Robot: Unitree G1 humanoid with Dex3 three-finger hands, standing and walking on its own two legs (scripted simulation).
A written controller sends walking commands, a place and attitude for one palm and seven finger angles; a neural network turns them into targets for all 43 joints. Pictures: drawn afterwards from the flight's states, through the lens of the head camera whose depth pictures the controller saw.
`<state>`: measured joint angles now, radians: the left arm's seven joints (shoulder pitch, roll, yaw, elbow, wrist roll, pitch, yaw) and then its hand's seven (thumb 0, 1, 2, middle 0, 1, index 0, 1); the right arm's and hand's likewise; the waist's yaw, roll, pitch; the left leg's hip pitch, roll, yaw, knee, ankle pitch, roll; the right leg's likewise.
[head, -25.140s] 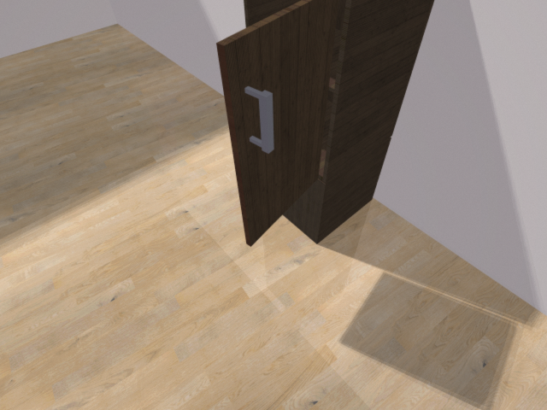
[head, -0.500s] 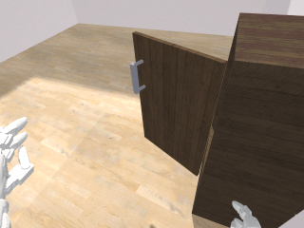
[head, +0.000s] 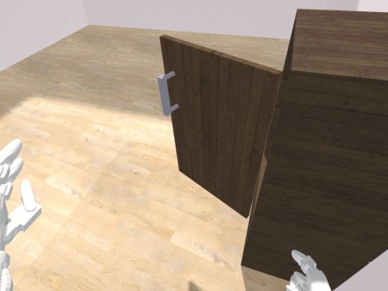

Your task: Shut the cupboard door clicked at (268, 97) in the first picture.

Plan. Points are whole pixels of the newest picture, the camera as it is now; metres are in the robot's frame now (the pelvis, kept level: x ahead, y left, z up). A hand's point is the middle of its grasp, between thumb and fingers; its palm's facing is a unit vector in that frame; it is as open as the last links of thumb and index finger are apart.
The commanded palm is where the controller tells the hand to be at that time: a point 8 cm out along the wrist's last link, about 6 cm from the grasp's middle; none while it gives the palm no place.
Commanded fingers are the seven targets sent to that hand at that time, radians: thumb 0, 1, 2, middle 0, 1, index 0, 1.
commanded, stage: step back with the hand held close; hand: left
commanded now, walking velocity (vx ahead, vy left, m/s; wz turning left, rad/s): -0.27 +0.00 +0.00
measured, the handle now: (169, 93) +0.65 +0.15 +0.08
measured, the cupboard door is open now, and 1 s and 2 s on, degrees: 66 66 66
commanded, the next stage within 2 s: stop stepping back and stand still in 1.40 s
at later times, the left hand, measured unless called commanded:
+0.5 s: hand (14, 235) +0.15 +0.28 +0.16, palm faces +0.43 -0.76 -0.48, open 7.4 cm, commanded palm +0.09 +0.31 +0.17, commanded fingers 0.00 0.90 0.90 -0.20 -0.30 -0.20 -0.30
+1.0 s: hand out of the picture +0.10 +0.27 +0.16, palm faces +0.47 -0.76 -0.45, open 7.4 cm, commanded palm +0.03 +0.31 +0.17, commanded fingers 0.00 0.90 0.90 -0.20 -0.30 -0.20 -0.30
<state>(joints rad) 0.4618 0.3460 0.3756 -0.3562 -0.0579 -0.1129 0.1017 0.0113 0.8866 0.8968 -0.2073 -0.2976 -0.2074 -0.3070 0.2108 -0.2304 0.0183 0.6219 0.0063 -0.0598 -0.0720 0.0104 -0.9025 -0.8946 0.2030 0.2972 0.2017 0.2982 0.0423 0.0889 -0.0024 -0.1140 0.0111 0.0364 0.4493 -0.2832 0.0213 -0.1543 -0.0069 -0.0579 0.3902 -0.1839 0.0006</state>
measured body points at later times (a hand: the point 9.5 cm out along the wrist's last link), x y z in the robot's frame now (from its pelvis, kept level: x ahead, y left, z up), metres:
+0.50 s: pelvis -0.06 +0.02 -0.02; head -0.06 +0.02 +0.43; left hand +0.12 +0.32 +0.18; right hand +0.11 -0.23 -0.09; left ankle -0.02 +0.10 -0.74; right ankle +0.02 -0.12 -0.74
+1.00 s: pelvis -0.10 +0.01 -0.03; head -0.09 +0.02 +0.42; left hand +0.07 +0.31 +0.18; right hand +0.05 -0.24 -0.11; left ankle -0.03 +0.10 -0.74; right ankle +0.02 -0.12 -0.74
